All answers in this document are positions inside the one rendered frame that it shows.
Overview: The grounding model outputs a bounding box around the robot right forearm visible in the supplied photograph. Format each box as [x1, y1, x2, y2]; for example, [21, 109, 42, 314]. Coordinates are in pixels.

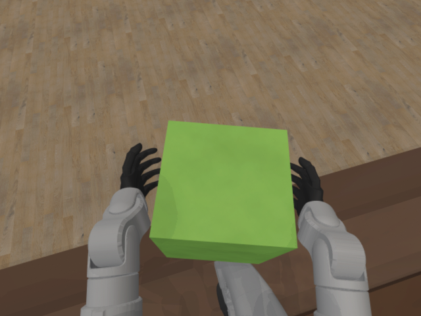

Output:
[297, 201, 372, 316]

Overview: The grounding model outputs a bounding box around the robot right hand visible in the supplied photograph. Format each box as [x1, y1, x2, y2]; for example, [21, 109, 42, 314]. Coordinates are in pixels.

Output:
[290, 157, 324, 216]

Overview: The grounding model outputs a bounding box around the carton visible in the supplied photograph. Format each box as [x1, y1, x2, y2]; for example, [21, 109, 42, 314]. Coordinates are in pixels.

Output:
[149, 120, 297, 264]

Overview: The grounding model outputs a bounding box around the robot left forearm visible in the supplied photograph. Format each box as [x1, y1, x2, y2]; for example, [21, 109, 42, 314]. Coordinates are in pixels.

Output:
[80, 188, 151, 316]

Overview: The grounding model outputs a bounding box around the robot right thigh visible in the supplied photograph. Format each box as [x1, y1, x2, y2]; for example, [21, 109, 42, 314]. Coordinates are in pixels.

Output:
[214, 261, 288, 316]

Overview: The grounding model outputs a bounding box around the robot left hand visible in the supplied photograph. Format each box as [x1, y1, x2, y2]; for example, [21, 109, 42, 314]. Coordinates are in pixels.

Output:
[120, 143, 161, 197]

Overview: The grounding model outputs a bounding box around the right robot shin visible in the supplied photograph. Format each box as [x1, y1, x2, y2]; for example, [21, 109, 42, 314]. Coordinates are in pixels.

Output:
[221, 288, 235, 316]

